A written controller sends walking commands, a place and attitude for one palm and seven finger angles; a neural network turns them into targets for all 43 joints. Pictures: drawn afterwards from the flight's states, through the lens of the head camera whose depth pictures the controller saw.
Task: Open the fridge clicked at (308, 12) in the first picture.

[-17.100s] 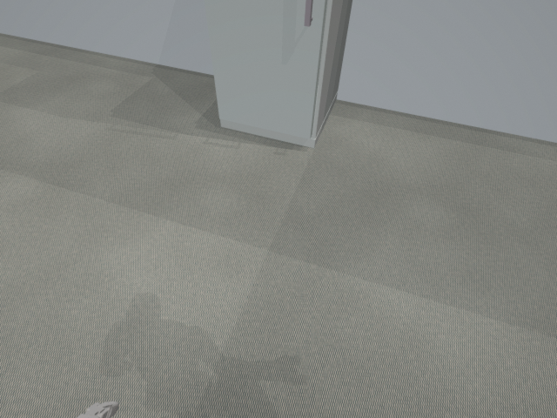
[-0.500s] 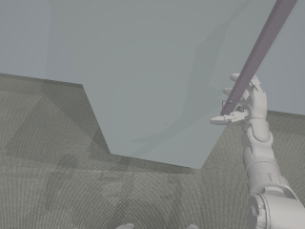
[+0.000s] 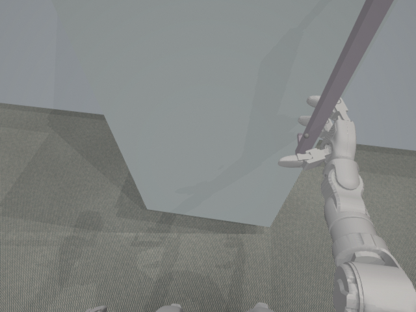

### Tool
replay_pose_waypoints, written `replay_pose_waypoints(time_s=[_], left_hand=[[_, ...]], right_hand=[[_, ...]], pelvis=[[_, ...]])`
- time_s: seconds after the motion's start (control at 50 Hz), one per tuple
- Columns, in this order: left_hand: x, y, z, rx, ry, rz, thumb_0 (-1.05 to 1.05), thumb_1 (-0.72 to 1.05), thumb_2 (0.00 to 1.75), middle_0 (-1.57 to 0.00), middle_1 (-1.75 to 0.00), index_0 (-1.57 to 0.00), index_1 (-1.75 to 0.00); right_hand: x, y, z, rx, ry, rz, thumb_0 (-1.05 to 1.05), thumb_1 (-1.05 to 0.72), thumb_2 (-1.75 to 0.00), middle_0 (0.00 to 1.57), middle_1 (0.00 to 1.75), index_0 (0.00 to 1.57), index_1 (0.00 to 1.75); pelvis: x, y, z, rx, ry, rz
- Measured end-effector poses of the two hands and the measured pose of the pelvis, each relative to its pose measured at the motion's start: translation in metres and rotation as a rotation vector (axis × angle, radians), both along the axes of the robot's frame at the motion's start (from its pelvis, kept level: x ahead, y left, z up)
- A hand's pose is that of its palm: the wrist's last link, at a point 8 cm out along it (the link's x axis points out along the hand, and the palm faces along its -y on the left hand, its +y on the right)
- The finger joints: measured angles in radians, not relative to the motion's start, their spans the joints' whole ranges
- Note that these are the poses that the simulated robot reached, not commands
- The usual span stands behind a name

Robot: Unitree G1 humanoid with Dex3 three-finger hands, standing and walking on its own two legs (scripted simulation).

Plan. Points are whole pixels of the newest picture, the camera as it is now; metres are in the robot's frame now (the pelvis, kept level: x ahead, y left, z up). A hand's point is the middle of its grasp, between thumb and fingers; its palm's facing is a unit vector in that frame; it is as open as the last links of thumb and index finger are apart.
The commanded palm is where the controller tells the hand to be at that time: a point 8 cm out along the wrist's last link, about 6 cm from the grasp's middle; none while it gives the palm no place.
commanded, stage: slide the fingers in behind the handle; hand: right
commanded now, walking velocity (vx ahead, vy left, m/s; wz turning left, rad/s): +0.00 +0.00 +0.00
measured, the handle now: (334, 76) +0.51 -0.15 +0.19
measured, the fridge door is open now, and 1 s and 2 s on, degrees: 0 0 0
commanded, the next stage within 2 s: grip the handle and tug to test in 0.06 s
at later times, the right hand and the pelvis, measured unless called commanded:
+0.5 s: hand (306, 135) +0.45 -0.13 +0.10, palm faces +0.04 +1.00 -0.01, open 11.3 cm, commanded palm +0.42 -0.16 +0.10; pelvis +0.00 +0.00 +0.00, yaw -1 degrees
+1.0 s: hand (307, 133) +0.45 -0.13 +0.10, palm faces +0.04 +1.00 +0.00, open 5.8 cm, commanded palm +0.42 -0.17 +0.10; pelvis +0.00 +0.00 +0.00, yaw +0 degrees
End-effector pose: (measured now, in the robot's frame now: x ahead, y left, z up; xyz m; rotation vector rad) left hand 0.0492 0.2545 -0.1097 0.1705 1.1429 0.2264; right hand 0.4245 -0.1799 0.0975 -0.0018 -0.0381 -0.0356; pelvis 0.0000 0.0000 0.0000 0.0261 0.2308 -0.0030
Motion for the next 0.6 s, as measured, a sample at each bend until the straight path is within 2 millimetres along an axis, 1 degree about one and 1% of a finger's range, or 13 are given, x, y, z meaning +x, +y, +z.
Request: replay_pose_waypoints(time_s=[0.2,0.3,0.42,0.6], left_hand=[[0.0001,-0.0004,-0.0003,-0.003,0.008,-0.005,0.01,0.91,0.90,-0.20,-0.30,-0.20,-0.30],[0.0001,0.0010,0.0002,0.003,0.012,-0.005,0.01,0.91,0.90,-0.20,-0.30,-0.20,-0.30],[-0.0005,0.0023,-0.0006,0.008,0.015,-0.009,0.01,0.91,0.90,-0.20,-0.30,-0.20,-0.30],[-0.0033,0.0010,-0.0028,0.002,0.026,-0.011,0.01,0.91,0.90,-0.20,-0.30,-0.20,-0.30]], right_hand=[[0.0003,-0.0001,-0.0002,-0.002,0.000,0.003,-0.01,0.50,-0.30,0.28,1.20,0.26,1.20],[0.0013,-0.0007,-0.0004,-0.001,0.001,0.007,-0.01,0.44,-0.33,0.29,1.21,0.27,1.21],[0.0025,-0.0009,-0.0006,-0.003,0.002,0.001,-0.01,0.25,-0.41,0.32,1.23,0.30,1.24],[0.0034,-0.0013,-0.0007,-0.005,0.001,-0.009,0.00,-0.14,-0.57,0.36,1.29,0.33,1.29]], pelvis=[[0.0011,0.0009,0.0006,0.000,-0.002,-0.003],[0.0007,0.0014,0.0007,0.000,0.000,-0.003],[-0.0007,0.0011,-0.0001,0.002,0.002,-0.008],[-0.0017,0.0012,-0.0010,0.001,0.008,-0.009]])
